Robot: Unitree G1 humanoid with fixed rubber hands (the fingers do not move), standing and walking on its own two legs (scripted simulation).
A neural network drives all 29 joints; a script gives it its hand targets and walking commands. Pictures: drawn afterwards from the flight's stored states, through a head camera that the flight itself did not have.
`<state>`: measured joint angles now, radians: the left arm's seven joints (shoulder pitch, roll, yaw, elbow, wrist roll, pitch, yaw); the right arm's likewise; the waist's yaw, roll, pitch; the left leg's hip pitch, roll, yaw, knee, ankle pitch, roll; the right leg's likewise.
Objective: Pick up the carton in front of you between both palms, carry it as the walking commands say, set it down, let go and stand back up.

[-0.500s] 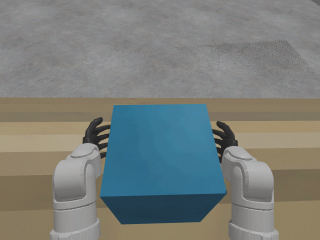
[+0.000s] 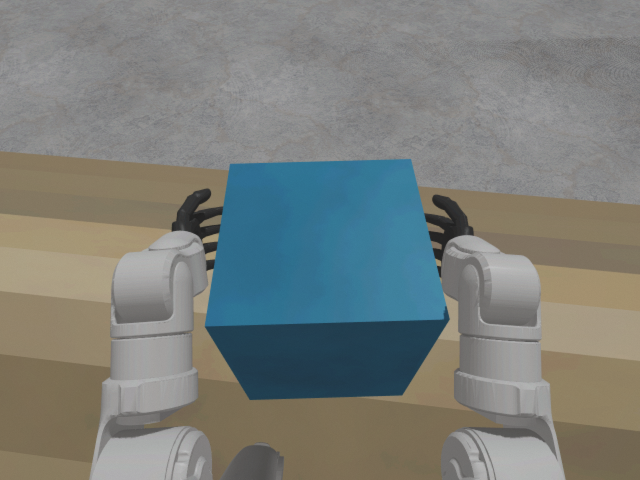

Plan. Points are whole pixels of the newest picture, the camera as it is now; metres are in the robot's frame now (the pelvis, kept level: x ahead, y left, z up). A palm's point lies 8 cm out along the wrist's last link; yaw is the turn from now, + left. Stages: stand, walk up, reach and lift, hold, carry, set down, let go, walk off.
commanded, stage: carry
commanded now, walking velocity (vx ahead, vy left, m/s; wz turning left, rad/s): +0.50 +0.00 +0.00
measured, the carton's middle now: (323, 289) +0.36 +0.02 +0.01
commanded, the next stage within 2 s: none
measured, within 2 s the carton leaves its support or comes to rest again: neither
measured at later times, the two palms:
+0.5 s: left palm (269, 135) +0.72 +0.14 -0.06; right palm (424, 155) +0.68 -0.16 -0.07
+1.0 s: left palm (267, 103) +1.06 +0.21 -0.25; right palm (371, 107) +1.07 -0.09 -0.26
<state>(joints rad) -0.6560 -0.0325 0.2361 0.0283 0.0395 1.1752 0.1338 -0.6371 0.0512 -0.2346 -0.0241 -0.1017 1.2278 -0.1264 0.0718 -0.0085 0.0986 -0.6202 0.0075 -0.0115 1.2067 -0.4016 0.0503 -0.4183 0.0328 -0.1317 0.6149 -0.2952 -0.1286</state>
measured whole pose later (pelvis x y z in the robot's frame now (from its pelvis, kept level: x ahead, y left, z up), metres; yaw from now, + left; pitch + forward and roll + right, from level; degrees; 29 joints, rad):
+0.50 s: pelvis +0.35 +0.04 -0.17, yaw -2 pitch +1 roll +0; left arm -0.66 -0.03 0.24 0.18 0.11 1.21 0.11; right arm -0.66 -0.02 -0.16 0.21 -0.01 1.22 -0.13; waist -0.10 0.01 0.00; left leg -0.37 -0.15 0.12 0.84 -0.50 0.19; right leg -0.69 -0.01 0.07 1.26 -0.32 -0.02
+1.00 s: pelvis +0.72 +0.03 -0.34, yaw -1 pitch +3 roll -1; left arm -0.58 -0.02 0.12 0.13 -0.03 1.04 0.16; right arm -0.45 0.06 -0.24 -0.03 -0.08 1.09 -0.11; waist 0.15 0.02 0.02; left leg -0.66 0.01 -0.03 0.69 0.22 0.03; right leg -0.32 0.12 -0.05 1.04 -0.77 -0.12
